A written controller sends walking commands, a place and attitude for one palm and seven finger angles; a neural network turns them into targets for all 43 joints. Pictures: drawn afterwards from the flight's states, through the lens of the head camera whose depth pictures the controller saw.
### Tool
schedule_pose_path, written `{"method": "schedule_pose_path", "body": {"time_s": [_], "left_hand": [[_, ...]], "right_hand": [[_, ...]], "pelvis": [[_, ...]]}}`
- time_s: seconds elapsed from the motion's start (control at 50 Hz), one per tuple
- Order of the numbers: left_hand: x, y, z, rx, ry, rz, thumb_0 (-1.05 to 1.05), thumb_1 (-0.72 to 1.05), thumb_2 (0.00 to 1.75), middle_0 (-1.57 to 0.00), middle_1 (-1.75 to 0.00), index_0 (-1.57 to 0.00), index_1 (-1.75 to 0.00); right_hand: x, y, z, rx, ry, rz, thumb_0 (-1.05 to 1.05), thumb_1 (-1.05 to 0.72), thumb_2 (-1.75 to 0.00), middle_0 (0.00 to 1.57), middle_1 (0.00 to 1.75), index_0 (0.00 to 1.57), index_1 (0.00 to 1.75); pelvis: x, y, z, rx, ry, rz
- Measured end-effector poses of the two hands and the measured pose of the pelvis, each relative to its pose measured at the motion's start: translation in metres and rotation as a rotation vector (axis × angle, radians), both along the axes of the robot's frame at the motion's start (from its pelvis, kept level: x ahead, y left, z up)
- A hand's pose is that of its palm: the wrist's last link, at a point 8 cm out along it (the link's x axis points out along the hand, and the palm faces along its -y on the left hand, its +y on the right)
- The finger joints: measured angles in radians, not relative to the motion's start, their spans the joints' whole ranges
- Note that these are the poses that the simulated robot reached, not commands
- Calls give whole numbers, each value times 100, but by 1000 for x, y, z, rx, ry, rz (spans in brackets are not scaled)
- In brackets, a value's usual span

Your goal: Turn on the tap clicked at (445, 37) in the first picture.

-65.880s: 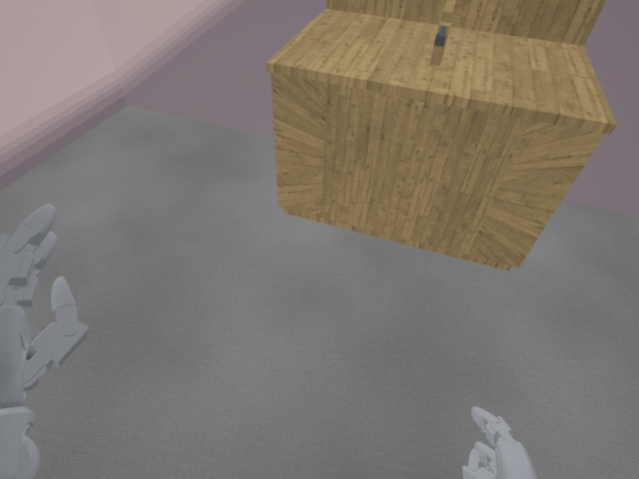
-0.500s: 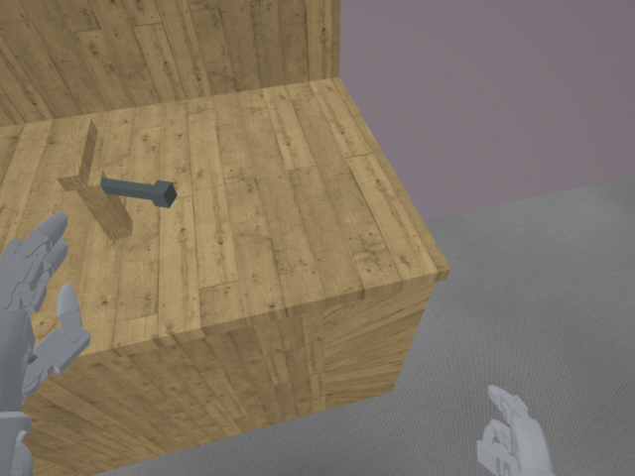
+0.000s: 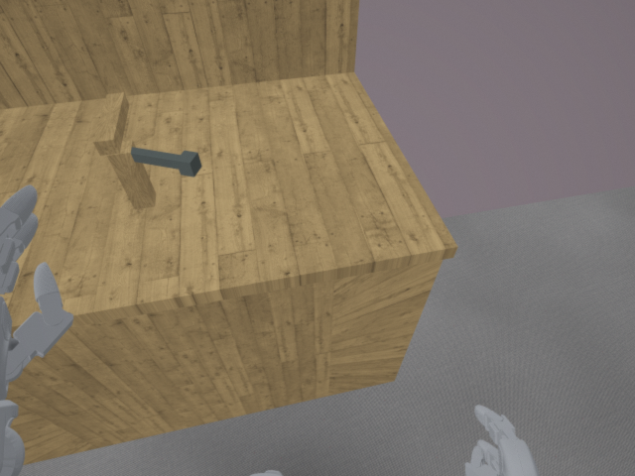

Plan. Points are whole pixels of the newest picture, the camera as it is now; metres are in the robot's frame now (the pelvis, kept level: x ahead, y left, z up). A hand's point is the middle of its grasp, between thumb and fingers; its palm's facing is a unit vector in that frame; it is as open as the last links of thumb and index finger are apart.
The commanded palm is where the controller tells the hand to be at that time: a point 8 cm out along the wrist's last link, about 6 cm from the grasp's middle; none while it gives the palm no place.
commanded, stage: step back with the hand held close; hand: left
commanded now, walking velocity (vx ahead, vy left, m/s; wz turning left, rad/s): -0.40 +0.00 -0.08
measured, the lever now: (189, 163) +0.54 +0.24 +0.09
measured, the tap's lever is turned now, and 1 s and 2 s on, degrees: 64 64 64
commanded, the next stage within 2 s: stop stepping back and stand still in 0.48 s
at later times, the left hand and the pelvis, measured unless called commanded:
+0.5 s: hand (66, 421) +0.14 +0.20 +0.17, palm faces +0.32 -0.86 -0.40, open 7.4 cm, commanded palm +0.08 +0.25 +0.19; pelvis -0.09 -0.02 +0.01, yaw -4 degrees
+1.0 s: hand out of the picture +0.01 +0.22 +0.18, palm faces +0.42 -0.82 -0.39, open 7.4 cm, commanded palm -0.03 +0.25 +0.19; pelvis -0.20 -0.03 +0.01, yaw -1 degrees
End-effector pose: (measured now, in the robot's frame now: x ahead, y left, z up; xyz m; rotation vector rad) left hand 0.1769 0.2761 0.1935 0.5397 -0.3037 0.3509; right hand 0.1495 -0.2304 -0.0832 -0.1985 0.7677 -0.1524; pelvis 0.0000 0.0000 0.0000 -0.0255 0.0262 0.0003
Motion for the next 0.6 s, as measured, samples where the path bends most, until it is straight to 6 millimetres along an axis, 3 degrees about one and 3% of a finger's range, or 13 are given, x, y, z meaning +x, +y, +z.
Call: {"method": "schedule_pose_path", "body": {"time_s": [0.16, 0.34, 0.46, 0.54, 0.6], "left_hand": [[-22, -11, -10, -86, 50, -48, 1, 89, 90, -21, -30, -21, -30], [-43, 10, -4, -49, 46, -15, 1, 89, 90, -21, -30, -21, -31], [-69, -20, -2, -87, 64, -35, 1, 89, 90, -21, -30, -21, -30], [-88, -48, -2, -77, 86, -85, 1, 89, 90, -21, -30, -21, -30], [-106, -58, 6, -45, 100, -117, 1, 89, 90, -21, -30, -21, -30]], "right_hand": [[-5, -7, 9, -19, 16, -2, 1, -91, -90, 20, 30, 21, 30], [-20, 5, 27, -33, -59, 17, 1, -91, -90, 20, 30, 20, 30], [-52, 5, 20, 33, -80, 36, 1, -90, -90, 20, 30, 21, 30], [-81, -11, 9, 50, -40, 29, 1, -90, -90, 20, 30, 21, 30], [-111, -27, 13, 43, 10, -16, 1, -90, -90, 20, 30, 21, 30]], "pelvis": [[-13, 0, 6, 13, 8, 0], [-50, 3, 10, 28, 20, -20], [-80, -11, 10, 36, 28, -60], [-108, -25, 9, 15, 29, -67], [-124, -32, 17, 44, 39, -74]]}}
